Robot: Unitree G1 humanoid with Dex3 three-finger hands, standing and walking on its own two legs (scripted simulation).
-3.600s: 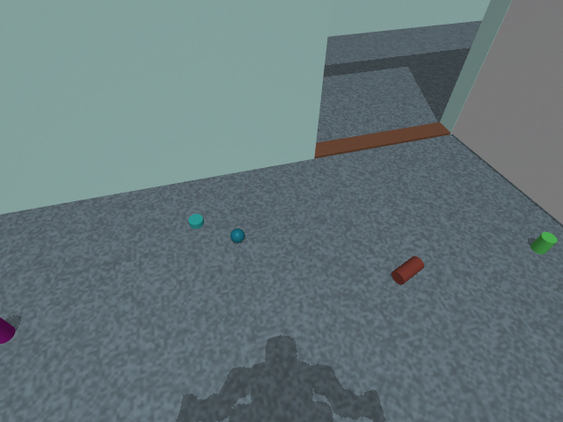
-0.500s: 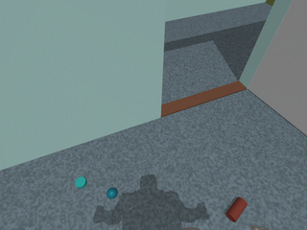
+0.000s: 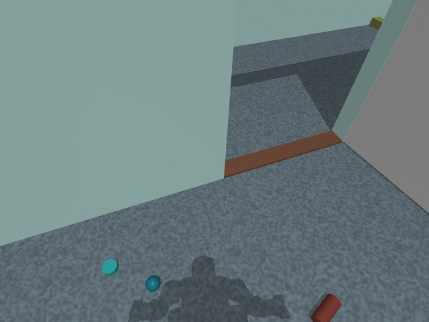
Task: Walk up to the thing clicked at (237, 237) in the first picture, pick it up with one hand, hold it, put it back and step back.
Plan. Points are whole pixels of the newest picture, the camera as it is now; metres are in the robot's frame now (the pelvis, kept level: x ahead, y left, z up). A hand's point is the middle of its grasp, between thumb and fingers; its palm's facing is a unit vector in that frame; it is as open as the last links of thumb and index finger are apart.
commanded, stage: walk up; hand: left
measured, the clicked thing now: (153, 283) +0.42 +0.26 -0.75
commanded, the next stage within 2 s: stand in 0.46 s
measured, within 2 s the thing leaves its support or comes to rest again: neither
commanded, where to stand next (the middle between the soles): +0.08 +0.01 m, yaw +1 degrees
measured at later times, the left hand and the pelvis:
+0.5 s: hand out of the picture +0.08 +0.25 -0.16, palm faces +0.00 -0.95 -0.32, open 7.4 cm; pelvis +0.01 +0.00 +0.00, yaw +0 degrees
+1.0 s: hand out of the picture +0.11 +0.26 -0.15, palm faces -0.02 -0.94 -0.35, open 7.4 cm; pelvis +0.03 +0.00 +0.00, yaw +1 degrees
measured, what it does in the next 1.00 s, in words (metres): stands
